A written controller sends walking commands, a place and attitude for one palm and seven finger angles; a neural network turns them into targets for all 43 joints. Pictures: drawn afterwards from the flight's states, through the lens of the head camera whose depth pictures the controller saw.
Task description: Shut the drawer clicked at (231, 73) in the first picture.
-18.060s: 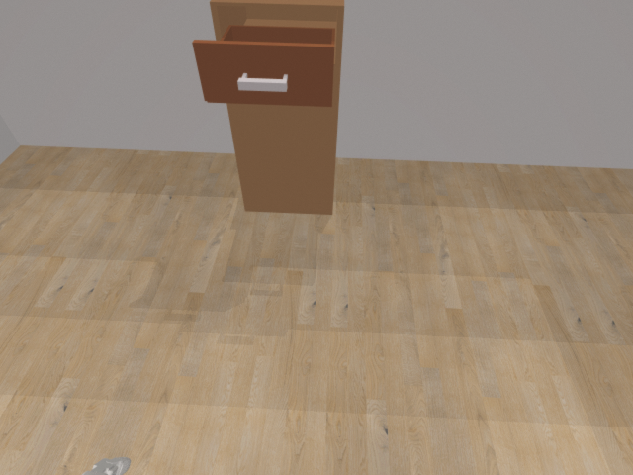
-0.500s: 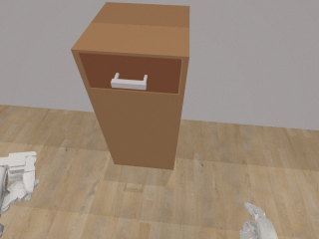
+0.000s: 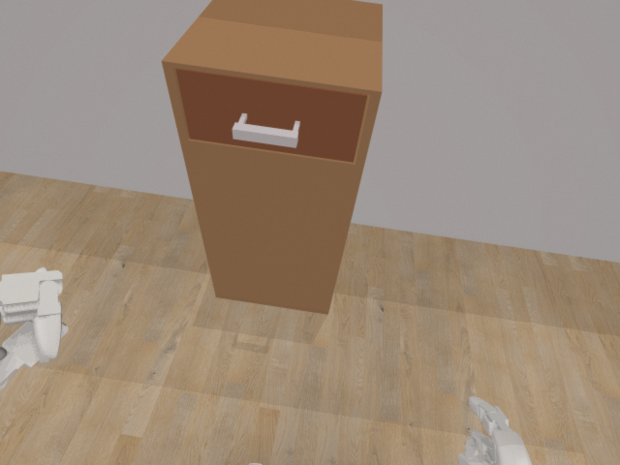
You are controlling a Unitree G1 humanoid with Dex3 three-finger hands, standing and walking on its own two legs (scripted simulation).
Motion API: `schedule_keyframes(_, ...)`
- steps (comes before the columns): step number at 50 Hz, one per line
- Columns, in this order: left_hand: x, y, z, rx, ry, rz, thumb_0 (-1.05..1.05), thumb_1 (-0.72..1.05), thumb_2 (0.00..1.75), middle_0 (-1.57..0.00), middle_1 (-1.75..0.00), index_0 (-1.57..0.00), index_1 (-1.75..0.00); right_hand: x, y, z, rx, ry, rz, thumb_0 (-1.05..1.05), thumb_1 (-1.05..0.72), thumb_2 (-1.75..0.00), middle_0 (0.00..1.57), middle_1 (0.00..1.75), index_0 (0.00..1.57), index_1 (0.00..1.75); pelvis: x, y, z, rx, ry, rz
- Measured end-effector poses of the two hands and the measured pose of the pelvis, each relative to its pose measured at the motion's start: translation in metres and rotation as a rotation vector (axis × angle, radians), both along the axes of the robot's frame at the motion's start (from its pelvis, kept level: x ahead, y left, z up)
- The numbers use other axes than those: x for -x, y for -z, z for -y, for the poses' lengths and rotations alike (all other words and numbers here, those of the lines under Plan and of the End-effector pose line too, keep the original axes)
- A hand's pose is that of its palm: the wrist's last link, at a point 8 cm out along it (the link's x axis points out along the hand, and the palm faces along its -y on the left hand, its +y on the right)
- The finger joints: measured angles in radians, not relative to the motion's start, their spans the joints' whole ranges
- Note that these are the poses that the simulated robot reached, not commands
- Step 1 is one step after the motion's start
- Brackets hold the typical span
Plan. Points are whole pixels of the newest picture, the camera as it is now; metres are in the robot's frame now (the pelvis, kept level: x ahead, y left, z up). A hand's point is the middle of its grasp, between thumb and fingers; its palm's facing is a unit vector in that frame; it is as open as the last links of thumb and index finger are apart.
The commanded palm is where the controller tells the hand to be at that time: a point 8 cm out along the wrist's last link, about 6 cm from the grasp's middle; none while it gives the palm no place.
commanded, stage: step back with the hand held close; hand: left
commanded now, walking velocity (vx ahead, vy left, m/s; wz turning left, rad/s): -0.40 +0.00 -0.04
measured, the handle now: (267, 128) +0.70 +0.11 +0.03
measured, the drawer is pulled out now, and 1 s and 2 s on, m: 0.00 0.00 0.00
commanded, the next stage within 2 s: stop stepping back and stand still in 0.26 s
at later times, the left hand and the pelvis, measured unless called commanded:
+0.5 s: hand out of the picture +0.09 +0.18 +0.20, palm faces +0.25 -0.78 -0.57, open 3.2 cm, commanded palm +0.05 +0.22 +0.19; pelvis -0.10 -0.04 +0.00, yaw -5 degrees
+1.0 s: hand out of the picture -0.01 +0.23 +0.17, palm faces +0.34 -0.83 -0.45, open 3.3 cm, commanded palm -0.07 +0.27 +0.19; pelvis -0.22 -0.01 +0.01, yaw -3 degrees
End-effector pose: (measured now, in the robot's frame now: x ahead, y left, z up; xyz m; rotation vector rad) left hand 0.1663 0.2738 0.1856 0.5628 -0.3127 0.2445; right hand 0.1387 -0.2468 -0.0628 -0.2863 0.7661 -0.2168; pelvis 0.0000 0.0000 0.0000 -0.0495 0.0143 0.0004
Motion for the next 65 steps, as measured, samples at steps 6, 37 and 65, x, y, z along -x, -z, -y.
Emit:
schedule_keyframes(6,0.012,-0.016,-0.007,-0.045,-0.038,0.037,0.01,0.89,0.9,-1.41,-1.6,-1.41,-1.6,0.006,0.002,-0.005,-0.026,-0.021,-0.007,0.02,-0.91,-0.9,0.21,0.3,0.2,0.3,0.006,-0.004,0.005,-0.001,0.02,-0.081)
schedule_keyframes(37,0.184,0.012,0.048,0.127,0.017,-0.067,0.02,0.89,0.9,-1.41,-1.6,-1.41,-1.6,0.177,-0.012,0.046,-0.008,0.041,0.074,0.01,-0.91,-0.9,0.2,0.3,0.2,0.3,0.173,-0.005,0.034,-0.024,0.052,0.033)
schedule_keyframes(65,0.245,0.008,-0.009,0.103,-0.06,-0.003,0.01,0.89,0.9,-1.41,-1.6,-1.41,-1.6,0.227,-0.003,-0.012,-0.018,-0.035,0.056,0.02,-0.9,-0.9,0.21,0.3,0.2,0.3,0.228,-0.005,-0.005,0.003,0.036,0.065)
